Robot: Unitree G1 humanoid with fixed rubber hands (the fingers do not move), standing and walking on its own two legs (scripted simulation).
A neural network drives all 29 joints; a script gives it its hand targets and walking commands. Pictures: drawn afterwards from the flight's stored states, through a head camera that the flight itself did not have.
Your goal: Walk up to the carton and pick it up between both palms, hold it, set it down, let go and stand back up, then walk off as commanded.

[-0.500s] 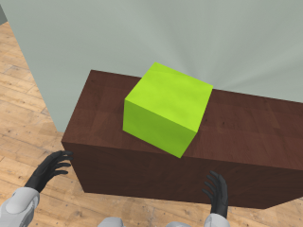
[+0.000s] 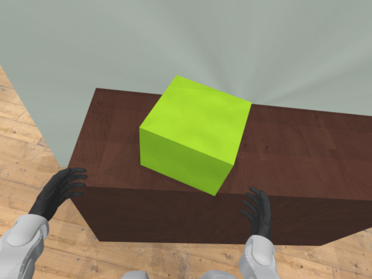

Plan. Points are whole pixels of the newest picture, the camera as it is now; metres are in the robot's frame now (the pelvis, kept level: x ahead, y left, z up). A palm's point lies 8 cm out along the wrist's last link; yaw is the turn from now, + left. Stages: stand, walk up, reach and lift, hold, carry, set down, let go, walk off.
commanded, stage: reach and lift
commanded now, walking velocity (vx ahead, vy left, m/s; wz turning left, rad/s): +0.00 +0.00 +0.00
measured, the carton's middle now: (195, 134) +0.48 -0.05 -0.04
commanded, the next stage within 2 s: none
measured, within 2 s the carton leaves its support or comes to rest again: neither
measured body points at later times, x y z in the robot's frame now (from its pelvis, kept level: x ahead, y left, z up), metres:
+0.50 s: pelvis +0.02 +0.00 +0.00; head +0.06 +0.03 +0.45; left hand +0.36 +0.24 +0.03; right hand +0.27 -0.19 +0.02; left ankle +0.00 +0.09 -0.72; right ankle +0.01 -0.13 -0.72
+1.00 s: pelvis +0.03 +0.00 +0.01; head +0.07 +0.02 +0.45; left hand +0.44 +0.21 +0.07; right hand +0.32 -0.22 +0.04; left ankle +0.00 +0.09 -0.72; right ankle +0.01 -0.13 -0.72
